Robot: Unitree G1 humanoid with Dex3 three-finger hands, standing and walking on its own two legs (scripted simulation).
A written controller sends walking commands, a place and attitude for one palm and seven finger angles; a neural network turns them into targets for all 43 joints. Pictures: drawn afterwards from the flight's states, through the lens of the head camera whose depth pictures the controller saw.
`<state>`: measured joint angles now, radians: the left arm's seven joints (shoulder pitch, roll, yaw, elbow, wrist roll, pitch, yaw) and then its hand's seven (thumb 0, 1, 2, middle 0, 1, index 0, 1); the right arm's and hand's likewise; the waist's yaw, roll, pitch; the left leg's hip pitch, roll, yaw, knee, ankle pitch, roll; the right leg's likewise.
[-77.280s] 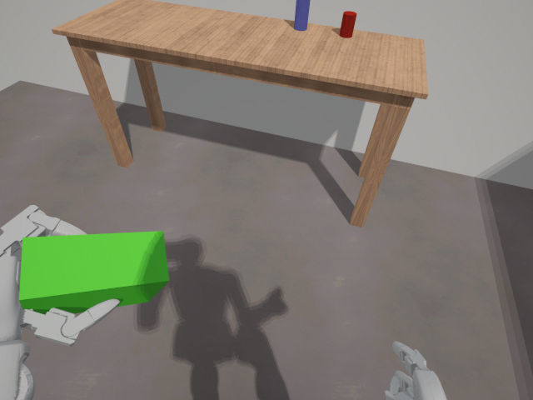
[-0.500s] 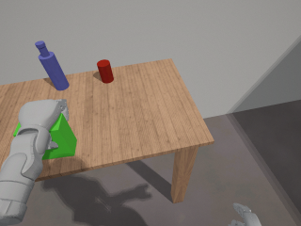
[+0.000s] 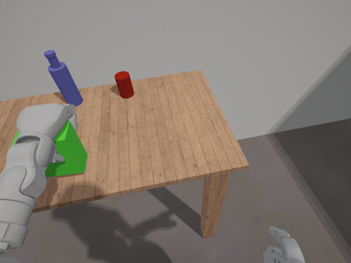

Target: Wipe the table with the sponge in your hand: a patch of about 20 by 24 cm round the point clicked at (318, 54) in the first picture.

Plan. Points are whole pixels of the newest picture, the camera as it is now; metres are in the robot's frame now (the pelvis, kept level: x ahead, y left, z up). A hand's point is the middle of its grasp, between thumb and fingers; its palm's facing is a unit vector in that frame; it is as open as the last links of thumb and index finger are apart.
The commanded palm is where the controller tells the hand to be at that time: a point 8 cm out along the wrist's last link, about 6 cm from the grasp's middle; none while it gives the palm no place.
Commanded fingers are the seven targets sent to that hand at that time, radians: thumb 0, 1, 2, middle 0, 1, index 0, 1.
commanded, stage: lift the sponge slowly off the table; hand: left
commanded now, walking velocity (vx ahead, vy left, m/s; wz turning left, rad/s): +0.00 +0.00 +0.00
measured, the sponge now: (58, 156) +0.32 +0.34 +0.06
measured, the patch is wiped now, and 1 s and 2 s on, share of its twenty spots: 1.00 1.00 1.00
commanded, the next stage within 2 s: bring the sponge back beside the body in 0.84 s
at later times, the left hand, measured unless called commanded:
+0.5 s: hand (47, 124) +0.34 +0.33 +0.16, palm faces +0.02 +0.02 -1.00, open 10.0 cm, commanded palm +0.30 +0.34 +0.22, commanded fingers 0.00 0.10 1.30 -1.20 -1.60 -1.20 -1.60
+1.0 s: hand (44, 124) +0.32 +0.32 +0.17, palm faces +0.00 +0.01 -1.00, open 10.0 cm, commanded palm +0.28 +0.33 +0.24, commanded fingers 0.00 0.10 1.30 -1.20 -1.60 -1.20 -1.60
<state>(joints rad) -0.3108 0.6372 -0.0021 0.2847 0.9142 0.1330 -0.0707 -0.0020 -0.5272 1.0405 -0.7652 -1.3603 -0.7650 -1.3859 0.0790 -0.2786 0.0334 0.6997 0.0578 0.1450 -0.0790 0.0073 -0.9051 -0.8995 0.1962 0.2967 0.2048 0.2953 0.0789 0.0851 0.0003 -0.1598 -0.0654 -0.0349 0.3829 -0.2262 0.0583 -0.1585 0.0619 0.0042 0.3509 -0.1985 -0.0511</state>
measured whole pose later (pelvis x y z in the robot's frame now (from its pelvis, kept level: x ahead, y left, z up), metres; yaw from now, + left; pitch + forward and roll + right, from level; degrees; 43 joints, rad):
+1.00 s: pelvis -0.01 +0.02 +0.00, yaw +1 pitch +0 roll -1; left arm -0.38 0.67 -0.03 0.16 0.88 0.22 -0.22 0.00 -0.53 1.04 -0.76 -1.36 -0.76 -1.38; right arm 0.06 -0.28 0.06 0.66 0.06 0.15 -0.05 0.01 -0.91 -0.90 0.20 0.30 0.20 0.30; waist 0.09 0.10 0.00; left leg -0.16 -0.09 -0.04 0.36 -0.20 0.08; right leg -0.15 0.04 0.00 0.33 -0.18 -0.03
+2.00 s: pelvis -0.02 -0.01 +0.00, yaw -1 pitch -4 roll +0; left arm 0.23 0.61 0.04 -0.34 0.81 0.33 -0.11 0.00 -0.53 1.04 -0.76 -1.36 -0.76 -1.38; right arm 0.03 -0.28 0.07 0.63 0.05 0.15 -0.06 0.01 -0.90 -0.90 0.20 0.30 0.20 0.30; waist 0.13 0.11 0.01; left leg -0.11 -0.05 -0.01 0.42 -0.24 0.05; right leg -0.12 0.08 0.02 0.40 -0.21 -0.06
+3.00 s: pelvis -0.03 -0.01 -0.02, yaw -3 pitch +0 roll +1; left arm 0.52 0.45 0.33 -0.62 -0.07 -0.04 0.12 -0.01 -0.54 1.05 -0.76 -1.37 -0.77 -1.39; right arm 0.23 -0.25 0.00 0.58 0.02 0.08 -0.07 0.01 -0.90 -0.90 0.20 0.30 0.20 0.30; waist -0.03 -0.02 -0.02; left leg -0.28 -0.08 0.01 0.56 -0.28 0.05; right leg -0.33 0.07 0.05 0.60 -0.27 -0.04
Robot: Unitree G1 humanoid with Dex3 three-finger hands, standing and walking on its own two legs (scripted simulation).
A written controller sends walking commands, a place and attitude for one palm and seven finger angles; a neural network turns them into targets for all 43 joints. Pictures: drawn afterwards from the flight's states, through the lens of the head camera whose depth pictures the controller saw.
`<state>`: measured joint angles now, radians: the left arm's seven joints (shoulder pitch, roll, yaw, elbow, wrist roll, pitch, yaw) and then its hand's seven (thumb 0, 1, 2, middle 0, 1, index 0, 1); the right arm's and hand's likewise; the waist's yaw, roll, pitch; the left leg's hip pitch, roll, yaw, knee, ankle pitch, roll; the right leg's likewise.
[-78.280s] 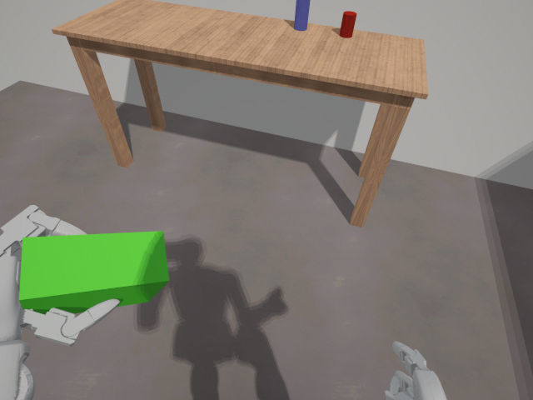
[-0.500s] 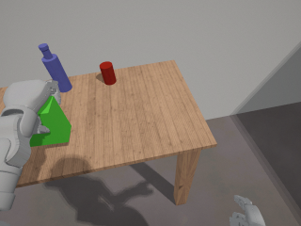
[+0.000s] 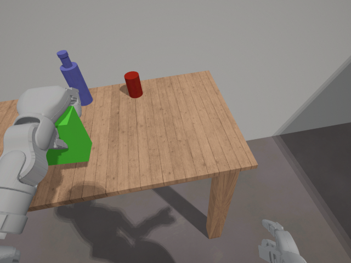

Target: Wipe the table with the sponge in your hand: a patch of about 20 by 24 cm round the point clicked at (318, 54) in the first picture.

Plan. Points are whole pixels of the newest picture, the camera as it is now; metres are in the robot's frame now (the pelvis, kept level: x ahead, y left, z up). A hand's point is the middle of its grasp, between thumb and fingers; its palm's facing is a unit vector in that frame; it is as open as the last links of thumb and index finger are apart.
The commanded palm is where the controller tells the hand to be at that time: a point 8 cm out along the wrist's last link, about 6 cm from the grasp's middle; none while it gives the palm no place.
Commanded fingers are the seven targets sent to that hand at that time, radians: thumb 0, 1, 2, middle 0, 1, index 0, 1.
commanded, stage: bring the sponge back beside the body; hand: left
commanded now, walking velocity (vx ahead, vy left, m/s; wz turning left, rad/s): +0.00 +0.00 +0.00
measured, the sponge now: (61, 143) +0.33 +0.32 +0.10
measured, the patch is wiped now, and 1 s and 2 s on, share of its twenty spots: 1.00 1.00 1.00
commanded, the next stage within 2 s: step back with the hand held close in 1.52 s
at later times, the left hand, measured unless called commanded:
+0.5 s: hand (53, 151) +0.27 +0.29 +0.15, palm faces +0.04 -0.02 -1.00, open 10.0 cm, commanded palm +0.24 +0.29 +0.22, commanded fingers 0.00 0.10 1.30 -1.20 -1.60 -1.20 -1.60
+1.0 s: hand (57, 184) +0.21 +0.26 +0.13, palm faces +0.03 -0.07 -1.00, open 10.0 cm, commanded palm +0.17 +0.26 +0.19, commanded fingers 0.00 0.10 1.30 -1.20 -1.60 -1.20 -1.60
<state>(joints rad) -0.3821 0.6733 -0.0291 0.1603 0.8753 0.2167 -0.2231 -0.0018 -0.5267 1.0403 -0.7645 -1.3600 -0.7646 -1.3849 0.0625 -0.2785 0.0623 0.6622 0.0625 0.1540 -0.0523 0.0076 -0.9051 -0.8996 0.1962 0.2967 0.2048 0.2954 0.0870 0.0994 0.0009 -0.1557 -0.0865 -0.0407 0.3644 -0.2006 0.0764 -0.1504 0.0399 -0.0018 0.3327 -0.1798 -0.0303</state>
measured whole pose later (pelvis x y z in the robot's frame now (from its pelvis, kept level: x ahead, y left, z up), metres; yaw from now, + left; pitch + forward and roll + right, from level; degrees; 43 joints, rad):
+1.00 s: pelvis -0.01 -0.02 +0.00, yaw -2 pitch -4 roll +0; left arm 0.23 0.61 0.04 -0.34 0.81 0.33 -0.11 0.00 -0.53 1.04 -0.76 -1.36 -0.76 -1.38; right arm 0.03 -0.28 0.07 0.63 0.05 0.15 -0.06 0.01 -0.90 -0.90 0.20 0.30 0.20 0.30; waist 0.13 0.11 0.01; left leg -0.11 -0.05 -0.01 0.42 -0.24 0.05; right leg -0.12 0.08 0.02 0.40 -0.21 -0.06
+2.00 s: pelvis -0.02 -0.02 -0.02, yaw -4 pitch +0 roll +1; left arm 0.52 0.45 0.33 -0.62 -0.07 -0.04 0.12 -0.01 -0.54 1.05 -0.76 -1.37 -0.77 -1.39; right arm 0.23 -0.25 0.00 0.58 0.02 0.08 -0.07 0.01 -0.90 -0.90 0.20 0.30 0.20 0.30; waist -0.03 -0.02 -0.02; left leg -0.28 -0.08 0.01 0.56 -0.28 0.05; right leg -0.33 0.07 0.05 0.60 -0.27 -0.04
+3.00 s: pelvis -0.27 +0.06 -0.01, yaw -8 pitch +0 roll -2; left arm 0.49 0.39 0.36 -0.55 -0.07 -0.09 0.15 -0.01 -0.55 1.05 -0.77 -1.38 -0.77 -1.40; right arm 0.22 -0.20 -0.01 0.60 0.01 -0.05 -0.06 0.01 -0.90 -0.90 0.20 0.30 0.20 0.30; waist 0.00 0.00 -0.03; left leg -0.37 0.02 0.03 0.44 -0.07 0.03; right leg -0.37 0.05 0.03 0.83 -0.46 0.03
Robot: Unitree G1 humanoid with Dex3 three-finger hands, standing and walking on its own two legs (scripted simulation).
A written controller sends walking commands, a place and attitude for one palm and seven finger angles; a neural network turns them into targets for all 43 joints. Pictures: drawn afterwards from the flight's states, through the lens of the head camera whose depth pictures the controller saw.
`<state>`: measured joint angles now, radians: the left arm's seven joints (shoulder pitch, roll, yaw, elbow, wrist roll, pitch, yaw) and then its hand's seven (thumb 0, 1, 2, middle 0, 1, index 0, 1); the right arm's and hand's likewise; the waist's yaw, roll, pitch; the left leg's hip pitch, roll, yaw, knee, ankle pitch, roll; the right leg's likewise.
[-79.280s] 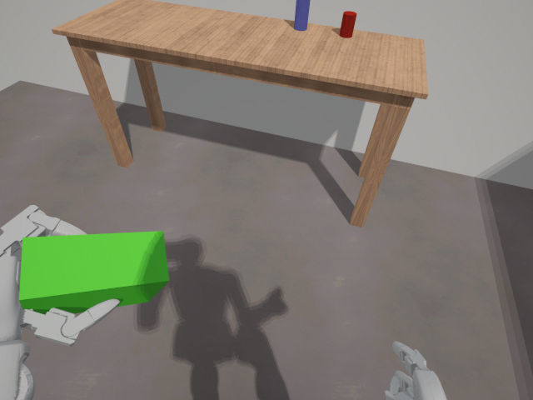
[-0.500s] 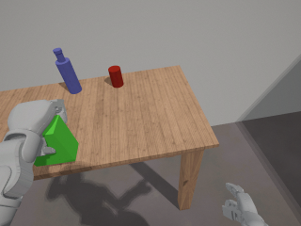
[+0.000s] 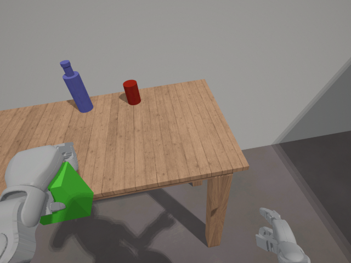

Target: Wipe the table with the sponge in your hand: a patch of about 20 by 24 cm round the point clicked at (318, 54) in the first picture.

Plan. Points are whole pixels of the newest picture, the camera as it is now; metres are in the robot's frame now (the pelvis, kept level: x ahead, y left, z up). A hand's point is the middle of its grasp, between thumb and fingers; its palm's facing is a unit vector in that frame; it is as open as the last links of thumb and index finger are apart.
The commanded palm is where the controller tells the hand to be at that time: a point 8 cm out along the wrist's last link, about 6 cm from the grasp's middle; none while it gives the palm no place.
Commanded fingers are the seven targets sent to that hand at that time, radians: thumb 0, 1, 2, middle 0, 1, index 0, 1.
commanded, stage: bring the sponge back beside the body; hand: left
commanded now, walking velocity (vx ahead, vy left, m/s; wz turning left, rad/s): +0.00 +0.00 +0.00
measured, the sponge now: (60, 199) +0.20 +0.31 +0.06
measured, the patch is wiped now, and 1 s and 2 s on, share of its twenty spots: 1.00 1.00 1.00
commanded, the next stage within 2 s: step back with the hand held close in 0.52 s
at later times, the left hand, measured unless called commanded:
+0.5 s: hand (59, 191) +0.19 +0.27 +0.13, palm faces +0.05 -0.08 -1.00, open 10.0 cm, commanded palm +0.15 +0.28 +0.19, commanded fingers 0.00 0.10 1.30 -1.20 -1.60 -1.20 -1.60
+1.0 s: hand (79, 174) +0.21 +0.21 +0.17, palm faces +0.26 -0.86 -0.45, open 10.0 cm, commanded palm +0.15 +0.28 +0.19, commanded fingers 0.00 0.10 1.30 -1.20 -1.60 -1.20 -1.60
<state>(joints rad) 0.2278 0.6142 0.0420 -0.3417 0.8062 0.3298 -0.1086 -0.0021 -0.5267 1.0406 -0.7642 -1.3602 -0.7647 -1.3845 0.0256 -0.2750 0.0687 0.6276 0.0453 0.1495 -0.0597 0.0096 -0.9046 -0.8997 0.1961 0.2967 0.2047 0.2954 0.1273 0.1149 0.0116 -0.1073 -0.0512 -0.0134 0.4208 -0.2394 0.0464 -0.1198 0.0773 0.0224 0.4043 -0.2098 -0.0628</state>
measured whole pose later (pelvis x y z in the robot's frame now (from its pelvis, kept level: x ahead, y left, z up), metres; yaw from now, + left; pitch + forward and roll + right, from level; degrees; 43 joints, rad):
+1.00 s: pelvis -0.01 +0.00 -0.01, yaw -2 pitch +0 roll +1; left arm 0.52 0.45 0.33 -0.62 -0.07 -0.04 0.12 -0.01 -0.54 1.05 -0.76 -1.37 -0.77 -1.39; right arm 0.23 -0.25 0.00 0.58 0.02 0.08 -0.07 0.01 -0.90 -0.90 0.20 0.30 0.20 0.30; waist -0.03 -0.02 -0.02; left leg -0.28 -0.08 0.01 0.56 -0.28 0.05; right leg -0.33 0.07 0.05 0.60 -0.27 -0.04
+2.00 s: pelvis -0.26 +0.07 -0.01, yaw -6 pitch +0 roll -2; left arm 0.49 0.39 0.36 -0.55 -0.07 -0.09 0.15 -0.01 -0.55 1.05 -0.77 -1.38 -0.77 -1.40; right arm 0.22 -0.20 -0.01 0.60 0.01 -0.05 -0.06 0.01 -0.90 -0.90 0.20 0.30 0.20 0.30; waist 0.00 0.00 -0.03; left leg -0.37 0.02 0.03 0.44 -0.07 0.03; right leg -0.37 0.05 0.03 0.83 -0.46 0.03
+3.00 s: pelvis -0.40 +0.07 -0.02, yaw -3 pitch -1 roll +2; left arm 0.40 0.36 0.36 -0.44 -0.03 -0.12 0.17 -0.01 -0.55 1.06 -0.77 -1.38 -0.78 -1.40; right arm 0.23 -0.20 0.01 0.63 0.00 -0.12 -0.07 0.01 -0.90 -0.90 0.19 0.30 0.20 0.30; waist -0.02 -0.02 -0.03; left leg -0.28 0.01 0.06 0.58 -0.29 -0.01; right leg -0.31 -0.01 -0.04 0.67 -0.36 0.01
